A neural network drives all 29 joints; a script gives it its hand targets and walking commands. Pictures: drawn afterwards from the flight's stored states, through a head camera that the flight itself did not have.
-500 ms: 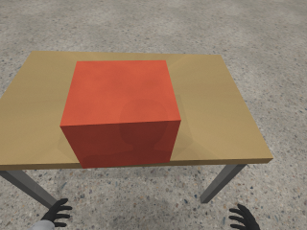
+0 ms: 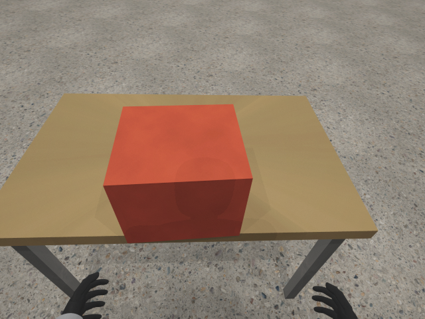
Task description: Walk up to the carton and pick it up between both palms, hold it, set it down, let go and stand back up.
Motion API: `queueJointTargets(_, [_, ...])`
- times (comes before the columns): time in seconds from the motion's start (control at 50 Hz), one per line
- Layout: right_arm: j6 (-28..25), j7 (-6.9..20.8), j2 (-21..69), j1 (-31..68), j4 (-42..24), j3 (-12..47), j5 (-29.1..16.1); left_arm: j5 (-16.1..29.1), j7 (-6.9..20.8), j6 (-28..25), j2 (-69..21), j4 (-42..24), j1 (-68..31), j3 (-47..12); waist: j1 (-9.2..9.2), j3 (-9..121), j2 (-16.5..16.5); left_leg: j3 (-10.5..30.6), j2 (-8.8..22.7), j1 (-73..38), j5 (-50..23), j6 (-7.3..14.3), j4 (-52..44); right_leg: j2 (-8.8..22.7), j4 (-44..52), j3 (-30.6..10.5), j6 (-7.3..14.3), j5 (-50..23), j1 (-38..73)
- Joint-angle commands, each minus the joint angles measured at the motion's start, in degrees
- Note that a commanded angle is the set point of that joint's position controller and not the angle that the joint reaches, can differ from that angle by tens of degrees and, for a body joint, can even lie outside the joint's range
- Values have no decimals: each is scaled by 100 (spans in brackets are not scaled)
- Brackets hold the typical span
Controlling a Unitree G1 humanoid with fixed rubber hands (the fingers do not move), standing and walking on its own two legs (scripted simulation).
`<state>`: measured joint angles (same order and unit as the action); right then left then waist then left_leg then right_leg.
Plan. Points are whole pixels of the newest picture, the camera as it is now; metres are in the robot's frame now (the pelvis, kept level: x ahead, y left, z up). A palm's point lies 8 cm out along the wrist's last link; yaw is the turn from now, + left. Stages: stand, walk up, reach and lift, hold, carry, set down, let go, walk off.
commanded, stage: reach and lift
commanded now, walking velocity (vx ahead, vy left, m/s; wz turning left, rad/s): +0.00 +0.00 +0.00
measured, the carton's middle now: (181, 171) +0.45 +0.07 +0.00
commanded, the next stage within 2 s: none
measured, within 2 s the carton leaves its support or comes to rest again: neither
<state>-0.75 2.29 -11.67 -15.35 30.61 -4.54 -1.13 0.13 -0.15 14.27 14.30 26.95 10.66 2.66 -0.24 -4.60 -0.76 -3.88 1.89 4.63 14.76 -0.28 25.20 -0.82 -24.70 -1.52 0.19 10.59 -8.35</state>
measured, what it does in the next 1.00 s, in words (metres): stands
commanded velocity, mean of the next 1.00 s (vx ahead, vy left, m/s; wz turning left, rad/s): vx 0.00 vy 0.00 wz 0.00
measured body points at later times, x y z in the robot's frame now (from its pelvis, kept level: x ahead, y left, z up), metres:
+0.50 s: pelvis +0.03 +0.00 +0.01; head +0.02 +0.01 +0.46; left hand +0.20 +0.26 -0.04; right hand +0.20 -0.23 -0.04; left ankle +0.00 +0.12 -0.74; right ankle +0.04 -0.12 -0.74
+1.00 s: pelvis +0.03 +0.02 +0.00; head +0.01 +0.02 +0.45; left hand +0.20 +0.26 -0.01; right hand +0.22 -0.22 -0.02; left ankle +0.00 +0.12 -0.74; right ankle +0.04 -0.12 -0.74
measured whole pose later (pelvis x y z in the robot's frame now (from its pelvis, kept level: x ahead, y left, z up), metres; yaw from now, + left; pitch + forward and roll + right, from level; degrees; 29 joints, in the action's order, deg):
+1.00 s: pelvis +0.03 +0.02 +0.00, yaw +1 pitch -6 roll -1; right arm -20.3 2.9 -14.7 -19.1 25.9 -1.0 -15.0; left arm 10.6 -1.9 -16.1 14.6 18.8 19.8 -1.2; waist 2.4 -3.1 1.1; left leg -2.7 1.5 0.0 16.2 0.1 22.3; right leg -0.4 -18.4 -0.3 -0.4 10.7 -1.6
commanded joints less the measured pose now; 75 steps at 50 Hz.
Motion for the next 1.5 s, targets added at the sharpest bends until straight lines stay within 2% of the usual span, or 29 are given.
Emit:
queueJointTargets(0.0, [-348, 9, -293, 226, -593, -43, -172, 144, -180, -785, 771, -895, -848, 212, -20, 215, 429, -103, 61, 1058, 526, 120, -993, -23, 394, 15, 77, 167, 892])
queueJointTargets(0.1, [-507, -133, -279, 12, -496, -30, -263, 281, -148, -1028, 834, -808, -415, 248, -28, 237, 257, -133, -42, 746, 110, 99, -1004, 31, 627, -47, 95, 147, 970])
queueJointTargets(0.18, [-649, -223, -235, 115, -896, -48, -252, 488, -85, -1180, 888, -822, -291, 213, 27, 243, -59, -123, -145, 482, -143, 103, -973, 50, 803, -62, 88, 211, 783])
queueJointTargets(0.26, [-748, -231, -209, 120, -1291, -12, -306, 680, -72, -1428, 942, -902, -241, 175, 133, 280, -158, -119, -184, 415, -405, 76, -947, 62, 832, -74, 70, 39, 712])
queueJointTargets(0.32, [-812, -201, -207, 21, -1418, 67, -412, 765, -74, -1651, 925, -962, -152, 150, 205, 309, -81, -80, -192, 301, -754, 30, -937, 58, 827, -70, 75, -240, 690])
queueJointTargets(0.4, [-908, -170, -275, -251, -1274, 175, -610, 758, -30, -1886, 867, -913, 137, 170, 250, 332, 45, -22, -222, 28, -1286, -70, -882, 54, 864, -91, 101, -665, 698])
queueJointTargets(0.44, [-988, -155, -375, -329, -1139, 183, -736, 716, -33, -1998, 833, -1004, 233, 183, 263, 345, 216, 16, -221, -144, -1587, -155, -851, 19, 890, -74, 137, -795, 697])
queueJointTargets(0.54, [-1291, -115, -564, -381, -1031, 170, -945, 673, -59, -2291, 779, -1250, 467, 172, 248, 391, 377, 83, -230, -411, -2151, -287, -706, -35, 947, -63, 215, -1029, 648])
queueJointTargets(0.66, [-1689, -33, -723, -254, -1236, 38, -1110, 889, -177, -2740, 747, -1670, 517, -48, 199, 457, 399, 186, -175, -337, -2421, -391, -562, -89, 865, -39, 298, -1077, 634])
queueJointTargets(0.74, [-1874, 8, -829, -331, -1103, 44, -1217, 949, -192, -2939, 663, -1551, 752, -126, 212, 374, 309, 249, -143, -347, -2636, -449, -474, -121, 850, -31, 324, -1153, 638])
queueJointTargets(0.82, [-2031, 39, -919, -347, -1001, 79, -1324, 987, -157, -3074, 590, -1435, 873, -138, 235, 273, 210, 295, -132, -311, -2675, -469, -452, -143, 865, -30, 349, -1094, 682])
queueJointTargets(0.9, [-2210, 66, -1013, -79, -1192, 99, -1445, 1061, -192, -3257, 645, -1525, 669, -140, 300, 294, 160, 306, -137, -202, -2530, -445, -446, -165, 821, -37, 346, -945, 699])
queueJointTargets(0.94, [-2280, 84, -1035, 85, -1289, 60, -1444, 1135, -230, -3360, 661, -1497, 500, -170, 306, 311, 102, 294, -142, -45, -2207, -420, -484, -150, 778, -55, 340, -767, 700])
queueJointTargets(1.02, [-2260, 123, -1025, 469, -1331, 4, -1464, 1299, -350, -3502, 753, -1441, -32, -253, 298, 291, 185, 273, -133, 400, -1273, -325, -619, -64, 668, -138, 342, -252, 652])
queueJointTargets(1.1, [-1904, 136, -972, 925, -1108, 28, -1544, 1472, -392, -3310, 835, -1132, -719, -295, 281, 253, 239, 235, -143, 751, -407, -201, -798, 41, 637, -220, 335, 282, 575])
queueJointTargets(1.18, [-1394, 84, -1038, 1450, -1120, 90, -1644, 1539, -387, -2821, 978, -1062, -1336, -189, 322, 470, 231, 200, -163, 750, -229, -113, -891, 88, 651, -261, 319, 449, 567])
queueJointTargets(1.3, [-722, -52, -1142, 2108, -1650, 61, -1649, 1596, -286, -2060, 1095, -1285, -1934, 63, 351, 902, 12, 170, -246, 494, -665, -61, -968, 71, 765, -226, 237, 10, 657])
queueJointTargets(1.4, [-324, -202, -1101, 2222, -1692, 57, -1582, 1519, -63, -1618, 1081, -1233, -2083, 285, 318, 1006, -69, 145, -288, 355, -1011, -42, -1019, 59, 894, -214, 168, -290, 809])
queueJointTargets(1.48, [-69, -285, -1191, 2454, -1900, 54, -1635, 1464, 59, -1283, 1133, -1505, -2342, 450, 282, 1125, -91, 151, -305, 173, -1414, -72, -994, 3, 962, -165, 144, -556, 904])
